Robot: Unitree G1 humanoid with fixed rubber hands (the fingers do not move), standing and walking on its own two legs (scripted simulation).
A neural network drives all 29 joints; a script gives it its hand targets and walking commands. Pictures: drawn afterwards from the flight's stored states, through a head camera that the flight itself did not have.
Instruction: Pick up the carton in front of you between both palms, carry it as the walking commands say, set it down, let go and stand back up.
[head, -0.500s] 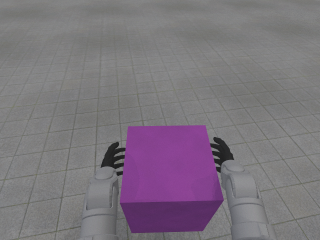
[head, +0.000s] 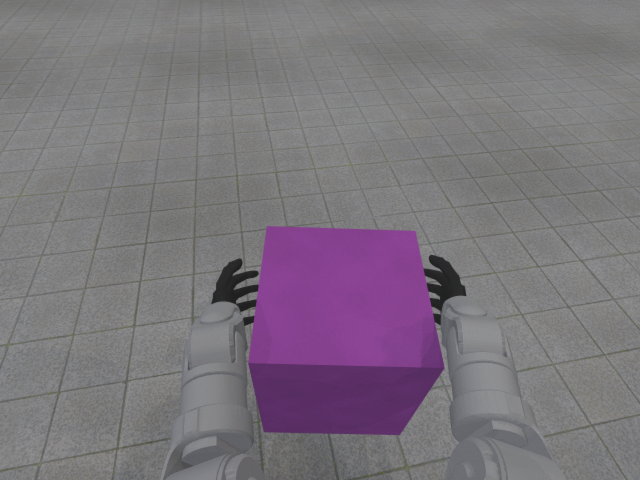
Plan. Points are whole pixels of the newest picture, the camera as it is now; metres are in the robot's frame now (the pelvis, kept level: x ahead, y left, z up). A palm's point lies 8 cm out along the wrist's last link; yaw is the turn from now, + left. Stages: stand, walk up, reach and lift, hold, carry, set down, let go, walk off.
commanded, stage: set down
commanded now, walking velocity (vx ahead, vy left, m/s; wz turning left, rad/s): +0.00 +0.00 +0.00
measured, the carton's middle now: (336, 335) +0.32 +0.00 -0.05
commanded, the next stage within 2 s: none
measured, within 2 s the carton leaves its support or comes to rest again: neither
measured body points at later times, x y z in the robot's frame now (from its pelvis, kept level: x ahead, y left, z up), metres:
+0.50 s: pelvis -0.03 -0.04 -0.11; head +0.16 +0.00 +0.29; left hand +0.35 +0.17 -0.20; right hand +0.39 -0.13 -0.18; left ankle +0.07 +0.09 -0.73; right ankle +0.00 -0.15 -0.73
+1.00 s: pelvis -0.05 -0.03 -0.24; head +0.22 +0.02 +0.12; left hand +0.40 +0.20 -0.35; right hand +0.43 -0.11 -0.34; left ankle +0.07 +0.09 -0.73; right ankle +0.00 -0.15 -0.73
